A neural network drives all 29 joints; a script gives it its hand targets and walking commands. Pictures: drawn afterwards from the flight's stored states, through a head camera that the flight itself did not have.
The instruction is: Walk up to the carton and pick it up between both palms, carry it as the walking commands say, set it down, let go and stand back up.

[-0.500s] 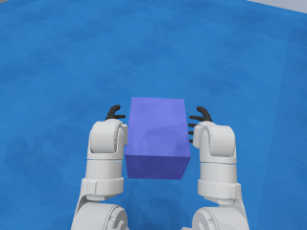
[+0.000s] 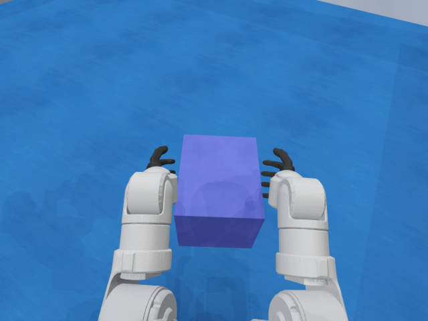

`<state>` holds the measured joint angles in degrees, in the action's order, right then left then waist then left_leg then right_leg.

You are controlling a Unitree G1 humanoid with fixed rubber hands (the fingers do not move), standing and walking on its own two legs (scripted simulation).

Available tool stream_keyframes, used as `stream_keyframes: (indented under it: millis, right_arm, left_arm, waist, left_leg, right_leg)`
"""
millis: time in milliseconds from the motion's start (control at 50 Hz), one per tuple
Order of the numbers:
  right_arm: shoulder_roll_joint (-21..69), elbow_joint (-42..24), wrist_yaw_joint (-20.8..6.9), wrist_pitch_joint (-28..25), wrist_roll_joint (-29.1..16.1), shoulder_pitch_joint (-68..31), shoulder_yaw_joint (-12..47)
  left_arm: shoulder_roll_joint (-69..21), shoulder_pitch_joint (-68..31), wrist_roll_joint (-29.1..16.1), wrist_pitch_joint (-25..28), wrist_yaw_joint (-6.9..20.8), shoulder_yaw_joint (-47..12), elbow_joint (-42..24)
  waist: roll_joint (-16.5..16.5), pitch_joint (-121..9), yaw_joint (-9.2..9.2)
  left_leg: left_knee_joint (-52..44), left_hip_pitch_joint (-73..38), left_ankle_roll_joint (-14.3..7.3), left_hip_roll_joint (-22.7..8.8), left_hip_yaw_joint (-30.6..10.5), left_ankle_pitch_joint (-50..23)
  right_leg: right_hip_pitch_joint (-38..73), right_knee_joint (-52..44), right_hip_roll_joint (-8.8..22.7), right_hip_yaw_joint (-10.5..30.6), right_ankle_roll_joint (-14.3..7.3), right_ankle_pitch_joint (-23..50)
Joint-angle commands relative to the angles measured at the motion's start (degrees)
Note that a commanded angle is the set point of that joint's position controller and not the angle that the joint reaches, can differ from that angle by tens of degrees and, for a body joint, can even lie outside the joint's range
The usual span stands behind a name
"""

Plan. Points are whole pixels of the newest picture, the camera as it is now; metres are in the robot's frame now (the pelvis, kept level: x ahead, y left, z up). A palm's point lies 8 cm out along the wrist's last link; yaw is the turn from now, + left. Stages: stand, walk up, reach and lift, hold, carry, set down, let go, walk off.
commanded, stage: carry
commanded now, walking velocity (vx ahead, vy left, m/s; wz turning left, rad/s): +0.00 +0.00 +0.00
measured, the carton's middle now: (217, 191) +0.36 +0.01 +0.00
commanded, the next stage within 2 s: hold in 0.74 s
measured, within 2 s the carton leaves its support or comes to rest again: neither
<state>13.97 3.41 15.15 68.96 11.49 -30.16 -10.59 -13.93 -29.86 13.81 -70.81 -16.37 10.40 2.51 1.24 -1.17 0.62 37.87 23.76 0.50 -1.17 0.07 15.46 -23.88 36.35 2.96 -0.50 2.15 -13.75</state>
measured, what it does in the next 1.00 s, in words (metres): stands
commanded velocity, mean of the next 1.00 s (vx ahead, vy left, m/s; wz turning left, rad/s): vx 0.00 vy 0.00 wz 0.00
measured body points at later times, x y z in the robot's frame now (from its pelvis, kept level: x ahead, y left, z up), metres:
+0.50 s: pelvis -0.01 +0.00 +0.00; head -0.01 +0.01 +0.45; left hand +0.32 +0.13 +0.08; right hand +0.32 -0.11 +0.09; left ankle +0.05 +0.12 -0.72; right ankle +0.06 -0.15 -0.72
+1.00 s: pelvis -0.01 +0.00 +0.00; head -0.06 +0.01 +0.45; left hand +0.31 +0.11 +0.05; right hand +0.31 -0.13 +0.06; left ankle +0.05 +0.12 -0.72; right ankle +0.06 -0.15 -0.72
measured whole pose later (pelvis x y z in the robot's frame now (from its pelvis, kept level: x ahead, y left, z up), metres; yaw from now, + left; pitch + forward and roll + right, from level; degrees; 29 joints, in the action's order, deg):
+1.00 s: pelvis -0.01 +0.00 +0.00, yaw +0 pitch -7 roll +0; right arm 11.5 19.3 6.7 46.1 17.8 -23.7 -12.7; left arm -11.8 -24.3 14.3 -45.7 -6.7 11.3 22.6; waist 0.6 0.5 -0.3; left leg 37.3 14.6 0.5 -1.2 0.1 15.6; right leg -14.6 35.5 2.9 -0.4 2.1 -13.7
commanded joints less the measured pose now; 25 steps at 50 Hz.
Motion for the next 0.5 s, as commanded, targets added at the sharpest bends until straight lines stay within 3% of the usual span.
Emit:
stream_keyframes:
  millis: [0, 20, 40, 60, 80, 100, 120, 140, 160, 180, 200, 220, 240, 260, 280, 320, 340, 360, 380, 400, 420, 440, 460, 480]
  right_arm:
    - [59.00, -0.66, -20.22, -1.38, -23.83, -26.70, 26.87]
    - [58.38, -0.40, -20.27, -1.82, -23.99, -25.65, 27.18]
    - [55.50, 1.17, -20.12, -2.90, -21.62, -26.30, 25.47]
    - [59.22, -11.03, -20.14, -2.01, -27.57, -32.42, 32.62]
    - [59.53, -5.58, -19.75, -0.99, -25.55, -27.62, 30.51]
    - [57.30, -0.06, -19.83, -1.69, -21.89, -26.30, 26.30]
    - [59.89, -5.18, -20.13, -0.84, -25.48, -26.78, 30.32]
    - [59.66, -5.40, -20.08, -0.63, -25.83, -26.42, 30.53]
    - [56.38, 9.56, -20.38, -2.73, -18.97, -24.67, 21.93]
    - [58.56, 1.63, -20.66, -2.86, -23.18, -26.93, 26.65]
    - [58.70, -1.74, -20.48, -2.78, -24.20, -28.40, 28.41]
    - [55.65, 12.33, -20.52, -5.07, -17.79, -27.13, 20.03]
    - [59.98, -11.11, -20.13, -3.84, -27.41, -29.76, 33.09]
    - [56.81, 5.30, -20.06, -5.08, -20.05, -26.49, 24.04]
    - [58.64, -5.45, -19.82, -4.29, -24.83, -27.29, 30.00]
    - [57.83, -5.42, -19.90, -3.72, -24.62, -27.56, 29.27]
    - [57.74, -1.87, -19.99, -3.74, -22.99, -26.00, 28.14]
    - [60.21, -10.87, -19.84, -2.04, -28.23, -26.70, 34.17]
    - [58.49, -4.27, -20.45, -1.85, -25.35, -25.36, 30.37]
    - [56.32, 1.47, -20.41, -2.61, -21.72, -24.28, 26.07]
    - [58.76, -6.14, -20.36, -1.88, -25.72, -26.61, 30.93]
    - [58.26, -3.88, -20.00, -2.20, -24.35, -27.26, 29.45]
    - [60.62, -10.29, -20.19, -1.22, -28.61, -27.44, 34.38]
    - [53.36, 12.09, -20.44, -3.97, -17.21, -22.16, 20.57]
  left_arm:
    - [-59.16, -30.80, -29.07, 3.12, 21.46, -29.66, -3.90]
    - [-58.41, -30.27, -29.43, 3.36, 21.81, -29.70, -4.52]
    - [-58.28, -26.98, -27.22, 3.70, 22.21, -26.49, 3.69]
    - [-60.28, -31.81, -32.22, 3.32, 21.96, -32.22, -9.80]
    - [-59.96, -30.50, -30.75, 2.44, 21.73, -30.85, -6.84]
    - [-59.65, -29.44, -28.32, 3.35, 22.01, -27.62, -0.65]
    - [-59.93, -31.16, -30.89, 2.76, 21.66, -31.58, -8.55]
    - [-59.29, -30.08, -30.99, 2.07, 21.90, -31.82, -7.29]
    - [-56.90, -27.72, -23.62, 4.37, 22.17, -23.19, 7.88]
    - [-56.62, -29.87, -26.59, 4.56, 21.94, -26.25, -0.81]
    - [-58.45, -30.30, -27.84, 4.51, 21.92, -27.10, -2.20]
    - [-55.79, -28.28, -21.62, 6.60, 22.04, -19.93, 10.91]
    - [-60.49, -32.21, -32.83, 5.17, 22.19, -32.76, -11.37]
    - [-56.79, -26.46, -24.12, 6.39, 22.17, -23.25, 5.60]
    - [-58.42, -30.23, -30.53, 5.63, 22.38, -30.69, -6.92]
    - [-59.11, -29.34, -29.64, 4.92, 21.65, -30.38, -5.00]
    - [-58.82, -29.98, -28.79, 5.06, 21.66, -28.95, -3.97]
    - [-59.93, -29.94, -32.66, 3.73, 21.42, -35.02, -13.35]
    - [-58.74, -28.58, -29.73, 3.65, 21.47, -31.79, -6.76]
    - [-57.06, -25.22, -26.18, 4.01, 21.59, -27.85, -0.16]
    - [-59.48, -27.46, -30.14, 3.14, 21.71, -31.50, -6.47]
    - [-59.33, -26.38, -28.54, 3.57, 21.67, -29.29, -2.95]
    - [-58.65, -30.28, -32.18, 2.88, 21.56, -33.94, -13.93]
    - [-55.09, -21.92, -21.01, 5.24, 21.88, -20.81, 12.96]
  waist:
    - [-3.70, -28.60, -0.20]
    - [-5.06, -29.34, -0.10]
    - [-1.99, -28.08, -0.02]
    - [-0.29, -28.01, -0.25]
    - [-1.45, -27.90, -0.24]
    - [-0.59, -28.40, -0.58]
    - [0.25, -29.21, -0.37]
    - [0.55, -28.16, -0.40]
    - [-3.30, -28.24, -0.21]
    - [1.07, -25.72, -0.21]
    - [1.94, -27.86, -0.51]
    - [-2.35, -26.17, -0.25]
    - [1.75, -25.10, -0.65]
    - [-0.01, -26.22, -0.45]
    - [-3.40, -25.33, -0.45]
    - [-5.39, -27.77, -0.09]
    - [-1.59, -26.93, -0.15]
    - [-2.64, -27.73, -0.25]
    - [-0.73, -25.68, -0.29]
    - [-1.84, -26.31, -0.19]
    - [0.45, -27.58, -0.19]
    - [-1.01, -28.38, -0.20]
    - [0.03, -27.37, -0.01]
    - [-1.92, -26.95, 0.21]
  left_leg:
    - [-8.41, -11.09, -2.73, -5.80, -2.81, -11.00]
    - [-8.94, -10.98, -3.00, -6.39, -4.38, -11.69]
    - [-9.44, -8.69, -3.45, -6.27, -4.94, -8.93]
    - [-9.26, -8.19, -3.58, -6.07, -4.62, -8.30]
    - [-9.36, -7.98, -3.23, -5.61, -3.62, -5.29]
    - [-8.58, -8.24, -3.18, -5.05, -2.84, -4.27]
    - [-6.72, -9.29, -2.87, -4.49, -1.93, -7.68]
    - [-6.15, -7.38, -2.70, -4.16, -2.12, -7.40]
    - [-7.39, -8.20, -2.28, -3.52, -1.20, -6.89]
    - [-7.91, -5.29, -2.52, -4.20, -2.41, -5.34]
    - [-6.80, -8.07, -2.71, -3.85, -2.17, -4.60]
    - [-9.04, -6.60, -2.67, -3.91, -2.33, -0.29]
    - [-8.19, -7.56, -2.96, -3.46, -1.59, 0.43]
    - [-10.62, -7.04, -2.92, -4.79, -3.49, 0.87]
    - [-10.90, -6.51, -3.14, -4.85, -3.41, 1.28]
    - [-9.83, -8.65, -2.75, -5.26, -3.64, -4.32]
    - [-9.68, -7.47, -3.25, -5.65, -3.74, -4.90]
    - [-8.55, -8.42, -2.89, -4.50, -2.30, -3.60]
    - [-7.84, -8.33, -2.46, -3.70, -1.20, -3.16]
    - [-8.90, -8.52, -2.74, -4.23, -2.25, -4.14]
    - [-8.40, -9.27, -2.64, -4.96, -2.83, -7.31]
    - [-9.28, -9.70, -3.28, -5.31, -4.27, -9.35]
    - [-9.07, -7.03, -2.97, -5.65, -4.23, -8.05]
    - [-8.78, -7.79, -2.65, -5.19, -3.57, -4.99]
  right_leg:
    - [7.73, -3.97, 3.05, 3.33, -3.38, 7.11]
    - [7.99, -3.76, 2.76, 3.91, -4.04, 6.92]
    - [8.78, -5.18, 2.63, 3.61, -3.60, 5.84]
    - [9.51, -5.58, 2.38, 2.74, -3.45, 5.82]
    - [10.05, -6.34, 2.76, 3.01, -3.71, 6.08]
    - [10.35, -6.24, 3.47, 4.47, -4.31, 6.34]
    - [10.27, -6.75, 4.34, 5.19, -4.39, 9.81]
    - [10.82, -6.93, 4.41, 4.57, -4.11, 11.85]
    - [10.15, -6.12, 4.60, 4.85, -4.07, 11.31]
    - [10.15, -7.10, 3.84, 4.67, -4.18, 7.96]
    - [10.08, -8.04, 4.19, 4.92, -4.76, 9.49]
    - [8.57, -8.18, 4.00, 5.01, -4.47, 5.16]
    - [6.60, -8.91, 4.09, 5.53, -4.31, 3.21]
    - [7.62, -8.55, 3.41, 4.46, -3.88, -0.06]
    - [8.21, -7.69, 3.64, 4.85, -4.44, 1.65]
    - [7.69, -6.38, 3.05, 3.75, -3.62, 5.12]
    - [9.32, -6.57, 2.49, 2.26, -3.12, 5.23]
    - [8.62, -6.95, 3.83, 4.68, -3.80, 5.42]
    - [7.05, -8.41, 4.04, 4.79, -3.70, 5.57]
    - [7.30, -7.52, 3.98, 4.81, -3.50, 5.11]
    - [9.06, -6.98, 3.87, 4.03, -3.58, 8.04]
    - [9.37, -5.13, 3.33, 2.98, -3.19, 7.70]
    - [10.82, -5.74, 3.00, 2.92, -3.64, 7.11]
    - [8.20, -6.33, 3.21, 4.41, -3.30, 6.48]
